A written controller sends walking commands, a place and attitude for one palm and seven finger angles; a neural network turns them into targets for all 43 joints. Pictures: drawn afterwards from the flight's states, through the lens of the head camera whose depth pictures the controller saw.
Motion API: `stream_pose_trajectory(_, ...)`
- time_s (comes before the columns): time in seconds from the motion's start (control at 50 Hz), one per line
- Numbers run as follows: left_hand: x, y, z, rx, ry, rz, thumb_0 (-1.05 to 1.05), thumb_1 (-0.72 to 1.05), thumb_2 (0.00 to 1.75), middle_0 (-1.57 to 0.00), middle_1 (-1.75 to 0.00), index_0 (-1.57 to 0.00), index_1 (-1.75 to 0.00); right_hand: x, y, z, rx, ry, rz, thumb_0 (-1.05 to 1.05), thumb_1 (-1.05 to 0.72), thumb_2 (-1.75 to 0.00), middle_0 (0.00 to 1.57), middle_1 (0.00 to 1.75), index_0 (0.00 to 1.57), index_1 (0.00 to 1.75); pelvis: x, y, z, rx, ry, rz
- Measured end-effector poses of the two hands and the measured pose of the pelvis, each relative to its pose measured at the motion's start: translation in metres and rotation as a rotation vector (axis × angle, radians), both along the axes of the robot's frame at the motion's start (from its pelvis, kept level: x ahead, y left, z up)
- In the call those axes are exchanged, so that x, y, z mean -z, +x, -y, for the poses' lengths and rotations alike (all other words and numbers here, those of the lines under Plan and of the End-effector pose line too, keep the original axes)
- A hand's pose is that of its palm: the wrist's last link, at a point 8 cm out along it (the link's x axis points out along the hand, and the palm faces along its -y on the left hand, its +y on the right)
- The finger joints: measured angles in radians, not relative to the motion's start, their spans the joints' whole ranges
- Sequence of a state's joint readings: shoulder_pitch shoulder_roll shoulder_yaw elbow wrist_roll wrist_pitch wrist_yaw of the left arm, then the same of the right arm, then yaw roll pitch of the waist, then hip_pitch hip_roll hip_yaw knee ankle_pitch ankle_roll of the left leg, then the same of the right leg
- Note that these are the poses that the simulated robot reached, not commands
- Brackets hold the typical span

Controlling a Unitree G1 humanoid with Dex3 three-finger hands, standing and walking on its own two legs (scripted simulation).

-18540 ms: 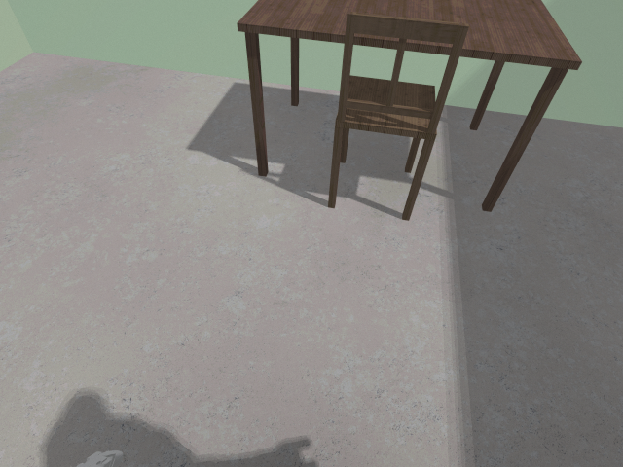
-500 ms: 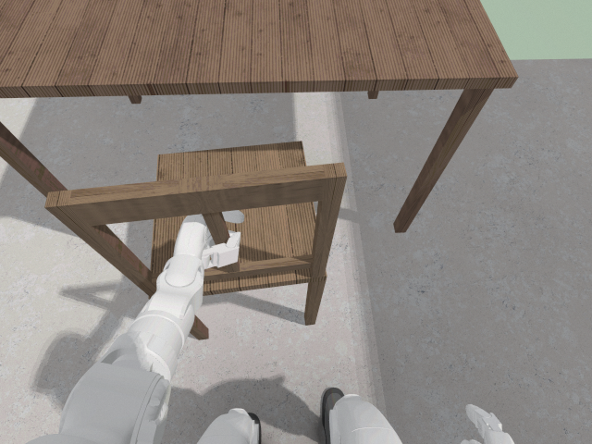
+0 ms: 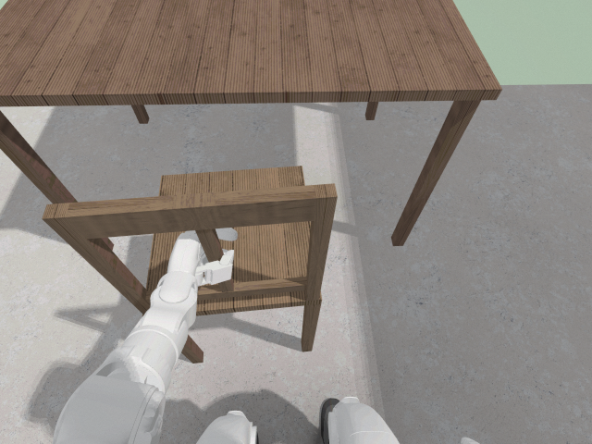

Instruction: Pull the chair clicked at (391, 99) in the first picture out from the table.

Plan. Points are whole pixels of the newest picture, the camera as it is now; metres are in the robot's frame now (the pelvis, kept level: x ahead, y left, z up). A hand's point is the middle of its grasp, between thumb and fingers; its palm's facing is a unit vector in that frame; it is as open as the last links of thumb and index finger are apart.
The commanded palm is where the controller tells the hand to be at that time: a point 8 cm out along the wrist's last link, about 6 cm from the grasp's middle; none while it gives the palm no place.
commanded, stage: step backward, pulling the chair out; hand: left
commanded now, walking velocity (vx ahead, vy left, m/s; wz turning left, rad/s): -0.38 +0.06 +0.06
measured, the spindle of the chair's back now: (217, 260) +0.39 +0.14 -0.08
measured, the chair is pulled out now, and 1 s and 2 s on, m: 0.25 0.30 0.37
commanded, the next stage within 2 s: none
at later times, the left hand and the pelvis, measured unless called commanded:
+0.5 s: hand (223, 270) +0.36 +0.12 -0.05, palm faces +0.00 -0.99 -0.16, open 5.5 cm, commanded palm +0.36 +0.17 -0.04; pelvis -0.02 +0.00 +0.00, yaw +4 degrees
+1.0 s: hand (216, 296) +0.32 +0.12 -0.05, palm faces +0.00 -0.99 -0.17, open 5.5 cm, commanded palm +0.32 +0.18 -0.04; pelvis -0.06 +0.00 +0.01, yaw +1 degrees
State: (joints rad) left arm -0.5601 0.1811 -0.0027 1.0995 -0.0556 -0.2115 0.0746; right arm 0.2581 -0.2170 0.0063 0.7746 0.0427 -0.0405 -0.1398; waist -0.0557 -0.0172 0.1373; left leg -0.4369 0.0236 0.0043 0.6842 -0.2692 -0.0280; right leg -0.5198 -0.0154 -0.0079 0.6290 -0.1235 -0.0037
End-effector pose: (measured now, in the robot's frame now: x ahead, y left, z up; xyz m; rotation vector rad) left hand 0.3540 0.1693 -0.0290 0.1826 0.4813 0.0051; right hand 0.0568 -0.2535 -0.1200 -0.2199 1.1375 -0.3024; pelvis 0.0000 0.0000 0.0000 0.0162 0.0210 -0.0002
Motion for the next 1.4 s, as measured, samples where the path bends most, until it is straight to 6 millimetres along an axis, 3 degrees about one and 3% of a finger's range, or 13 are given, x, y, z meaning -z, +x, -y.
stream_pose_trajectory(0.1,0.0,-0.004,0.002,-0.044,0.003,-0.006,0.06,0.63,0.82,-0.34,-1.22,-0.5,-1.45,0.005,0.007,0.004,-0.012,0.027,0.017,0.0,-0.9,-0.9,0.2,0.3,0.2,0.3,0.0,-0.003,0.006,-0.019,-0.006,-0.011)
stream_pose_trajectory(0.3,-0.001,-0.009,-0.002,-0.005,-0.014,-0.014,0.06,0.65,0.79,-0.3,-1.25,-0.5,-1.45,-0.009,0.007,0.007,-0.081,-0.044,-0.024,0.0,-0.9,-0.9,0.2,0.3,0.2,0.3,-0.006,-0.009,-0.006,-0.051,0.001,-0.04)
stream_pose_trajectory(0.48,-0.001,-0.011,-0.001,-0.042,-0.01,-0.02,0.07,0.64,0.81,-0.31,-1.24,-0.5,-1.45,0.004,0.01,0.001,-0.062,0.021,-0.017,0.0,-0.9,-0.9,0.2,0.3,0.2,0.3,-0.004,-0.013,0.005,-0.058,-0.026,-0.036)
stream_pose_trajectory(0.64,-0.002,-0.024,-0.004,-0.033,-0.02,-0.03,0.07,0.66,0.79,-0.29,-1.24,-0.5,-1.45,-0.007,-0.008,0.005,-0.063,-0.027,-0.015,0.0,-0.9,-0.9,0.2,0.3,0.2,0.3,-0.008,-0.031,-0.003,-0.049,-0.007,-0.036)
stream_pose_trajectory(0.82,-0.002,-0.037,-0.006,-0.059,-0.006,-0.025,0.07,0.64,0.81,-0.33,-1.23,-0.5,-1.45,-0.001,-0.03,0.009,-0.033,0.004,-0.034,0.0,-0.9,-0.9,0.2,0.3,0.2,0.3,-0.007,-0.041,0.008,-0.038,-0.016,-0.033)
stream_pose_trajectory(1.02,-0.002,-0.056,-0.007,-0.043,-0.01,-0.029,0.07,0.65,0.79,-0.31,-1.24,-0.5,-1.45,-0.011,-0.06,0.017,-0.014,-0.048,-0.034,0.0,-0.9,-0.9,0.2,0.3,0.2,0.3,-0.009,-0.057,0.0,-0.021,-0.01,-0.028)
stream_pose_trajectory(1.2,-0.002,-0.068,-0.006,-0.078,0.005,-0.02,0.07,0.63,0.81,-0.34,-1.23,-0.5,-1.45,0.003,-0.065,0.017,-0.013,0.012,-0.02,0.0,-0.9,-0.9,0.2,0.3,0.2,0.3,-0.002,-0.065,0.014,-0.022,-0.005,-0.018)
stream_pose_trajectory(1.4,-0.002,-0.077,-0.008,-0.041,-0.007,-0.029,0.07,0.65,0.78,-0.31,-1.25,-0.5,-1.45,-0.011,-0.072,0.017,-0.053,-0.052,-0.04,0.0,-0.9,-0.9,0.2,0.3,0.2,0.3,-0.008,-0.077,0.0,-0.038,-0.001,-0.039)
